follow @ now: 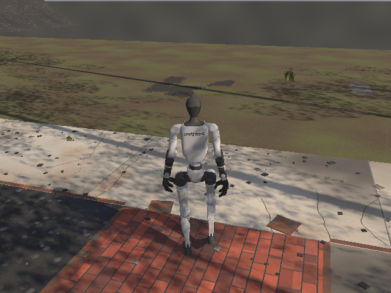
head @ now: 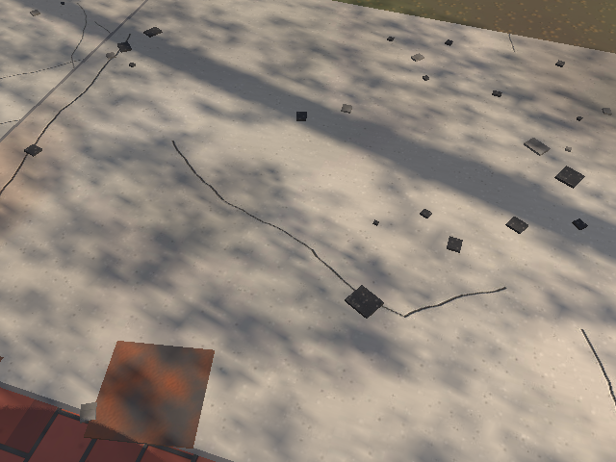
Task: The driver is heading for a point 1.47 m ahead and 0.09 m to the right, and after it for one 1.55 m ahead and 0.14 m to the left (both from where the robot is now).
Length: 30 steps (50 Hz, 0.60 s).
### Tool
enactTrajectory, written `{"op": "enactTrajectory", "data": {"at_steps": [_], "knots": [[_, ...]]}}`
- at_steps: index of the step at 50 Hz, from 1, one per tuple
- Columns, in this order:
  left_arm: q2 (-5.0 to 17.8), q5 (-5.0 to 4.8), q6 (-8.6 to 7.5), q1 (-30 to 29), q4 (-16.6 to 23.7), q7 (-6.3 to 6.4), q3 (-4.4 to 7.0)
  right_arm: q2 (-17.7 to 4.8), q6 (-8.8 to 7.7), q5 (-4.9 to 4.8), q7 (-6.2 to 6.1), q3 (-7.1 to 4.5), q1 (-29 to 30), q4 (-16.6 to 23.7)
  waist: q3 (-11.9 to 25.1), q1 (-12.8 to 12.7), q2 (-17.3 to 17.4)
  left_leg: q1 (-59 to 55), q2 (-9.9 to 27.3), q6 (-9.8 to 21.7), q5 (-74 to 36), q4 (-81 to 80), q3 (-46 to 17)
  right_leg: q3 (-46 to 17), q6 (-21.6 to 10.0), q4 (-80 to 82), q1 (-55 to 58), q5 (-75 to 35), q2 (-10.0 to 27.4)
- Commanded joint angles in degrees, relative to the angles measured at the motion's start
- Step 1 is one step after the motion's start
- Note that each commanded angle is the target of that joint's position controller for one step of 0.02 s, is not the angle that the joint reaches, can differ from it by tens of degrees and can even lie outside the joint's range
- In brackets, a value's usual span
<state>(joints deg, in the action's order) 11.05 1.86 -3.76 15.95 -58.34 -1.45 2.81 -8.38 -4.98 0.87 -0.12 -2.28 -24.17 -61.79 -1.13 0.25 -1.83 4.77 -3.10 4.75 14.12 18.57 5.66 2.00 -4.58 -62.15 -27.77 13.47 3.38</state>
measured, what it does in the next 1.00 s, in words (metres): walks ahead: right foot, then left foot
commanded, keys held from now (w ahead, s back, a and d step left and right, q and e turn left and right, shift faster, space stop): w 1.00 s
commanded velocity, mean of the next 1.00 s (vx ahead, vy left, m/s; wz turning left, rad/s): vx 0.49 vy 0.00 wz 0.00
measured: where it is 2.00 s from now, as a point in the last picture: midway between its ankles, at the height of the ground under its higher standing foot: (308, 250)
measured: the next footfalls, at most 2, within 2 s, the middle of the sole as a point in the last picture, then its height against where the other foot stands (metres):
right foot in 0.30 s outside the picture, level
left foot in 0.86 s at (273, 394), level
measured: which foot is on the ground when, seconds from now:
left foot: down 0.00-0.32, up 0.34-0.84, down 0.86-1.00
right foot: up 0.00-0.28, down 0.30-0.88, up 0.90-1.00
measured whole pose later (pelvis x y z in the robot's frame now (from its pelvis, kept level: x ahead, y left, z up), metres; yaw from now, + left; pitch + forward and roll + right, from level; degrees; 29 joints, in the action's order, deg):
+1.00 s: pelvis +0.58 +0.02 -0.01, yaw +0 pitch +0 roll +0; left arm 11.1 1.1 -4.6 19.3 -58.6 -0.2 2.8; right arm -11.6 -4.5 1.1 0.6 -3.7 -12.0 -56.3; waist -3.5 -0.8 -1.3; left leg 15.7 -3.2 5.9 9.5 25.1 7.0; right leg 0.4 -5.2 -66.8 -20.6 18.0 1.2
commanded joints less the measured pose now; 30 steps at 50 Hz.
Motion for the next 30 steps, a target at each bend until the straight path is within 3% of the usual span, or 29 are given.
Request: {"op": "enactTrajectory", "data": {"at_steps": [1, 5, 9, 12, 14, 15, 16, 17, 18, 19, 20, 21, 22, 24, 26, 30], "knots": [[0.9, -0.02, 0.92, 0.7, 2.0, -0.49, 0.4, -5.3, -1.16, -0.13, -0.46, -0.13, -6.4, -0.1, -5.8, -1.0, 5.2, -3.1, 14.7, 4.9, -17.1, -11.1, -12.1, 0.7, 1.0, 1.6, -11.6, -3.9, 1.4], [0.3, -0.42, 1.0, -11.9, 6.7, -0.72, -0.08, -4.7, -1.39, 0.02, -0.53, 0.7, -8.3, -0.4, -7.9, 0.8, 5.9, -2.8, 13.2, 5.1, -26.8, -11.3, -8.1, 3.5, 1.9, 14.2, -12.7, -9.0, 0.0], [0.5, -0.96, 0.79, -17.9, 9.1, -0.66, -0.44, -5.9, -1.78, -0.01, -1.01, 0.64, -9.7, -1.0, -8.1, 1.6, 7.2, -4.8, 14.0, 4.9, -34.2, -10.6, -6.2, 5.7, 0.1, 25.9, -6.3, -11.6, -2.3], [2.5, -0.85, 0.23, -13.9, 8.6, 0.16, 0.46, -7.5, -1.97, 0.24, -1.32, 0.2, -7.8, -1.0, -4.8, -1.4, 7.5, -9.5, 15.2, 4.4, -52.1, -2.9, -4.7, 6.3, -3.2, 28.8, 1.3, -7.9, -5.2], [4.6, -0.78, -0.53, 0.3, 4.0, 1.04, 1.9, -8.9, -1.38, 0.44, -1.43, -0.3, -6.0, -0.8, 2.8, -7.3, 7.0, -9.7, 14.2, 3.3, -57.4, 14.2, -3.3, 6.2, -5.3, 32.8, 15.5, -6.7, -7.8], [7.0, 0.24, -0.92, 8.7, 1.5, 1.54, 2.94, -8.5, -1.21, 0.02, -1.18, -0.2, -5.9, -0.3, 7.3, -10.5, 5.4, -1.3, 12.2, 2.8, -45.0, 27.3, -2.5, 1.4, -6.9, 34.6, 28.3, -4.8, -3.0], [12.6, 1.49, -0.99, 15.3, 1.0, 1.8, 4.37, -3.5, -1.01, -1.1, -0.61, 0.74, -9.1, 1.4, 14.8, -9.8, -3.7, 13.4, 5.6, 1.4, -13.8, 49.1, 0.0, -20.9, -11.7, 36.8, 41.7, 3.8, 13.7], [13.0, 0.11, -0.11, 12.0, 1.1, 0.98, 4.59, -3.7, -0.81, -1.86, 0.06, 0.01, -12.1, 1.4, 17.9, -6.5, -8.8, 26.7, -1.9, 1.0, 14.1, 62.9, -6.0, -44.6, -17.7, 47.4, 45.3, 8.7, 20.7], [10.1, -1.14, -0.03, 4.4, 2.2, 0.7, 3.81, -6.4, -0.51, -0.74, -0.11, -0.56, -5.5, 3.1, 8.3, -3.9, -2.3, 31.6, 3.2, 1.9, 8.6, 63.0, -8.8, -36.7, -14.9, 49.5, 37.0, 15.0, 18.1], [6.0, -1.44, -0.51, 0.3, 2.9, 0.43, 2.66, -6.6, -0.78, -0.18, 0.16, -0.66, -0.4, 4.5, 2.2, -3.3, 1.3, 31.1, 5.3, 1.9, 3.8, 59.4, -8.4, -29.0, -12.9, 51.5, 28.3, 11.6, 16.0], [3.7, -1.05, -1.06, -1.1, 2.5, 0.45, 1.9, -5.2, -0.67, 0.0, 0.25, -0.65, 0.5, 4.5, -1.0, -1.1, 3.4, 28.3, 7.1, 1.8, 1.7, 55.4, -8.4, -23.3, -10.7, 53.0, 22.2, 5.1, 13.4], [1.9, -1.06, -1.58, -0.1, 1.5, 0.84, 1.22, -4.3, 0.0, 0.91, 0.4, -0.68, 0.0, 4.4, -2.0, 0.5, 2.8, 25.2, 8.2, 1.2, 1.2, 52.3, -8.5, -18.5, -9.2, 53.6, 18.2, -0.7, 11.2], [1.3, -1.04, -2.01, 1.0, 0.7, 1.16, 0.83, -3.0, 0.79, 1.34, 0.72, -0.51, -1.3, 4.0, -1.9, 1.6, 1.8, 22.9, 8.7, 0.6, 1.0, 50.2, -8.2, -15.1, -8.3, 53.9, 16.3, -4.5, 9.8], [2.7, -1.11, -2.82, 4.3, -0.5, 1.45, 0.8, -2.9, 1.79, 1.44, 1.13, -0.66, -0.2, 4.6, -2.3, 2.2, 0.8, 23.7, 8.8, -0.4, 0.1, 47.5, -6.8, -11.4, -8.1, 54.3, 16.2, -11.6, 8.4], [4.4, -1.15, -3.02, 6.4, -0.9, 1.46, 0.91, -3.8, 2.46, 1.41, 1.47, -0.82, 4.9, 6.6, -3.7, 1.8, 0.2, 28.2, 9.6, -1.3, -3.5, 43.7, -5.5, -9.0, -7.9, 55.6, 17.3, -13.4, 7.7], [4.1, -1.31, -2.78, 10.8, -1.4, 1.37, 0.28, -4.6, 2.56, 0.73, 1.86, -0.71, 16.1, 10.5, -5.4, -0.8, -0.7, 33.4, 9.6, -2.9, -11.5, 31.9, -3.0, -5.5, -6.2, 56.1, 21.4, -20.6, 5.9]]}}
Keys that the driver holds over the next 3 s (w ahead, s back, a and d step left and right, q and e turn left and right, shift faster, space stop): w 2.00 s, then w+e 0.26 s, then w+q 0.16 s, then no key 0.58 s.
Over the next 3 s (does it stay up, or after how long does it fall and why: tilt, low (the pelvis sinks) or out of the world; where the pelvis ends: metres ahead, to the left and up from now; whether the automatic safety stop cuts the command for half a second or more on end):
stays up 1.49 -0.02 0.00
